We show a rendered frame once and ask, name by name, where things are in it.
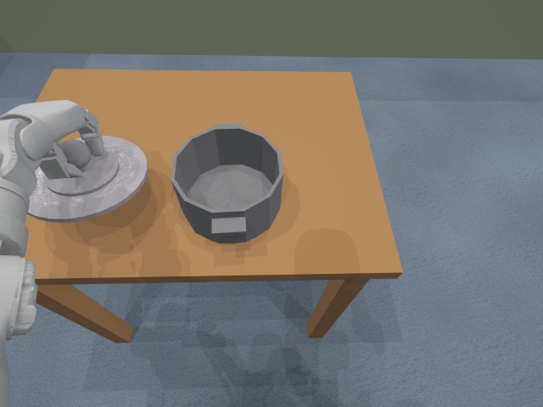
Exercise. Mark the left robot hand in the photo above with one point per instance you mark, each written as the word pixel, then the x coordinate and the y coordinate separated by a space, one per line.
pixel 62 118

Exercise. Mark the robot left forearm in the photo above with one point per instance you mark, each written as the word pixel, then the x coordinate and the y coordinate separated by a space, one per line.
pixel 24 140

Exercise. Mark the knob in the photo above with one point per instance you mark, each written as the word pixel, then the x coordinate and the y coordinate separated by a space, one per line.
pixel 76 152

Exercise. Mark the table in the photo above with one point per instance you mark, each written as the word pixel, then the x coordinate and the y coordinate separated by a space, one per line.
pixel 332 224

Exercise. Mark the robot left upper arm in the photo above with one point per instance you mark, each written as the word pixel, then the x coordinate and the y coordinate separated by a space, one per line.
pixel 18 292

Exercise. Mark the lid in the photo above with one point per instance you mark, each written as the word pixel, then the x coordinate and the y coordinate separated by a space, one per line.
pixel 108 182

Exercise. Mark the pot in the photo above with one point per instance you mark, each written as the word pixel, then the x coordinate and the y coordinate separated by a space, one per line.
pixel 228 181

